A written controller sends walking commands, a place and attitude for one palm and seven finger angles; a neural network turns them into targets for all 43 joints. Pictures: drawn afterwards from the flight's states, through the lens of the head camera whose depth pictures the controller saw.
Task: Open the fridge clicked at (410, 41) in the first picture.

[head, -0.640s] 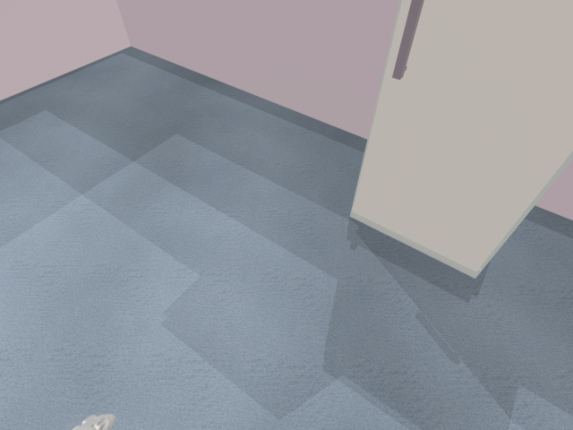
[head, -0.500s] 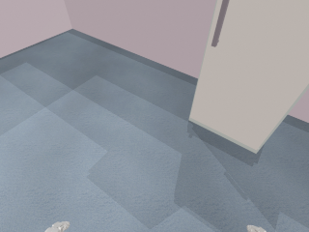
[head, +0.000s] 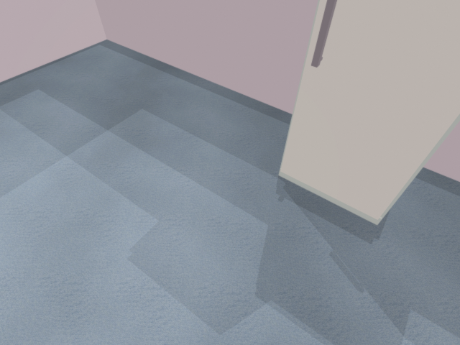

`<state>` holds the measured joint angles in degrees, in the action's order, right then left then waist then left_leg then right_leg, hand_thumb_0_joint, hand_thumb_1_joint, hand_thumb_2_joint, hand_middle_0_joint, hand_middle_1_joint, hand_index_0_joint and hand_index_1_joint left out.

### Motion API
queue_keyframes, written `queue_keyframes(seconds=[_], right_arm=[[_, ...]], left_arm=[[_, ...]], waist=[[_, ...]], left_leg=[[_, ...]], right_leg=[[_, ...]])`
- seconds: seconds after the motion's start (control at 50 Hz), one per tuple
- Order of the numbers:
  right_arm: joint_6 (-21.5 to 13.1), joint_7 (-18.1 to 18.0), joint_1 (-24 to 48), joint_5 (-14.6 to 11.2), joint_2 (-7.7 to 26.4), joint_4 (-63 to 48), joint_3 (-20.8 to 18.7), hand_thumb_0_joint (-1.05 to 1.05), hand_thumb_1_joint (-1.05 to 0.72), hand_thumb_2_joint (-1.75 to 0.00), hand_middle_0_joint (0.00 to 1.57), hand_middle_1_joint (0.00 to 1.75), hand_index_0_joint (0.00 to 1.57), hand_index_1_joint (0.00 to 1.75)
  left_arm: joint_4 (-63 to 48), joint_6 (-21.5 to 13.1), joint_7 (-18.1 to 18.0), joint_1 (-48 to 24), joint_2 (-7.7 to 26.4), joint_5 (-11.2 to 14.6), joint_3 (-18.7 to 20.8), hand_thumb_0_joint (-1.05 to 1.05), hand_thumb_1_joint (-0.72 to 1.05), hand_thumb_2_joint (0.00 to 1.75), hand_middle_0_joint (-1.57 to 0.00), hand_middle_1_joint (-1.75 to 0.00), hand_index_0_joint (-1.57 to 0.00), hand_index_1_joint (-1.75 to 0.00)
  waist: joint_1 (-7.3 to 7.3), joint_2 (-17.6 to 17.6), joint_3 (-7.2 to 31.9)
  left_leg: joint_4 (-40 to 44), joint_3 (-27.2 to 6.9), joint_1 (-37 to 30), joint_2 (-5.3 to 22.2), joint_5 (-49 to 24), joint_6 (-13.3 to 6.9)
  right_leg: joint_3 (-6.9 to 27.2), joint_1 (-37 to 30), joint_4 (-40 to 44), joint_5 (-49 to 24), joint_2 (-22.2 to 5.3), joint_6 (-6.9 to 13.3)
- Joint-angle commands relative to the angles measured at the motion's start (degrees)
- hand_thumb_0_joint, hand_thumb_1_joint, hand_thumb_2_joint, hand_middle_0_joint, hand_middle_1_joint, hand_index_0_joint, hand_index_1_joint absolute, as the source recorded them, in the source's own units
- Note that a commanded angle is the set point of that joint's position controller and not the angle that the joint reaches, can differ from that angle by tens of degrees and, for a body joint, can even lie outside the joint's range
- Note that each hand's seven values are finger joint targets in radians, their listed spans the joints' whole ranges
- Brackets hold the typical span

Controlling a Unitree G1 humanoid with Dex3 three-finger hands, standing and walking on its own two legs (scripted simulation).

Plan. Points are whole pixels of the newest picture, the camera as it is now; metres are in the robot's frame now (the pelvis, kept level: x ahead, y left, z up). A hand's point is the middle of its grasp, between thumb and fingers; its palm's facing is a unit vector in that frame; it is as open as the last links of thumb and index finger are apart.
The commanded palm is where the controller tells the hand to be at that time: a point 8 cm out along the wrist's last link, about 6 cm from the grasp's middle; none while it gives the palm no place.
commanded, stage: stand and wait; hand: left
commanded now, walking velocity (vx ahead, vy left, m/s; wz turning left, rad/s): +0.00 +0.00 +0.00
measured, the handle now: (330, 13) +1.06 -0.26 +0.15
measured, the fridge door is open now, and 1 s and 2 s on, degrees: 0 0 0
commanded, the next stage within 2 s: look at it before walking up in 0.18 s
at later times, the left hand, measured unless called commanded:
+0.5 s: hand out of the picture +0.07 +0.24 -0.15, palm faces -0.03 -0.94 -0.33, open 7.4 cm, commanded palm none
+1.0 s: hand out of the picture +0.06 +0.24 -0.16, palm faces -0.03 -0.95 -0.32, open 7.4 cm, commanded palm none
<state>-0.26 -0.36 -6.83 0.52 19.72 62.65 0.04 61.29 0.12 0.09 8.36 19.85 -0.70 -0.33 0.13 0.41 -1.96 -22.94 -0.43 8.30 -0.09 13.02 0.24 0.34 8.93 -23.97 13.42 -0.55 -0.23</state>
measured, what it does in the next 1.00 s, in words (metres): stands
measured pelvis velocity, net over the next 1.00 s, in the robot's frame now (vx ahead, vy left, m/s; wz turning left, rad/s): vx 0.00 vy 0.00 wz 0.00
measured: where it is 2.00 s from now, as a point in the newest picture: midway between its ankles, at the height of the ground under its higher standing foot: (226, 331)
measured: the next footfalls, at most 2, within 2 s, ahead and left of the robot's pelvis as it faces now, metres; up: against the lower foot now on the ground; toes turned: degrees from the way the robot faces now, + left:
right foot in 1.58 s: +0.34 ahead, -0.11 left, +0.00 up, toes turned -5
left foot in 1.88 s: +0.39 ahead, +0.14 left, +0.00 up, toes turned +11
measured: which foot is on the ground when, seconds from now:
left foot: down 0.00-1.00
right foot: down 0.00-1.00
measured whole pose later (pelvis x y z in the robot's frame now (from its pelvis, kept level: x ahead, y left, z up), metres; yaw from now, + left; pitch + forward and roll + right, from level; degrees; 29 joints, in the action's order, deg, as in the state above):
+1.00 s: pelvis +0.00 +0.00 +0.00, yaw +0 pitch -1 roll +0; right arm -0.1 -0.2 -7.6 0.8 18.6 64.1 0.5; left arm 62.3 0.1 -0.3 9.0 18.6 -1.0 -0.5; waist 0.1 0.1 -0.9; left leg -22.5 -0.6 9.0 0.4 12.4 0.6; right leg 0.1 9.1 -22.6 12.4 -0.1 -0.1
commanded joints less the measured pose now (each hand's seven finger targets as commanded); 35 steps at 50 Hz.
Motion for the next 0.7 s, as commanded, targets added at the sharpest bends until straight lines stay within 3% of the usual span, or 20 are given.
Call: queue_keyframes(seconds=[0.0, 0.24, 0.68], right_arm=[[-1.64, -0.42, 3.47, 0.05, 11.54, -3.77, -2.36, 0.0, -0.9, -0.9, 0.2, 0.3, 0.2, 0.3], [-1.65, -0.26, 2.72, 0.0, 11.53, -2.72, -2.21, 0.0, -0.9, -0.9, 0.2, 0.3, 0.2, 0.3], [-1.63, -0.24, 2.51, -0.02, 11.37, -2.49, -2.22, 0.0, -0.9, -0.9, 0.2, 0.3, 0.2, 0.3]], left_arm=[[-3.38, -1.47, -0.71, -3.45, 11.74, 0.22, 2.39, 0.0, 0.9, 0.9, -0.2, -0.3, -0.2, -0.3], [-2.83, -1.5, -0.7, -3.54, 11.55, 0.05, 2.36, 0.0, 0.9, 0.9, -0.2, -0.3, -0.2, -0.3], [-2.57, -1.7, -0.66, -3.03, 11.52, 0.0, 2.38, 0.0, 0.9, 0.9, -0.2, -0.3, -0.2, -0.3]], waist=[[0.06, -0.81, 3.9], [0.11, -0.39, 2.4], [-0.1, -0.39, 2.93]], left_leg=[[3.99, -4.99, -0.32, 6.48, -7.65, -1.99], [5.09, -5.61, 0.56, 6.44, -5.64, -1.86], [5.22, -5.31, -0.49, 6.7, -6.52, -1.63]], right_leg=[[5.49, -0.66, 4.27, -7.17, -6.31, 2.09], [5.81, 0.43, 5.59, -3.85, -6.14, 1.97], [6.1, 0.34, 6.36, -5.27, -6.37, 2.0]])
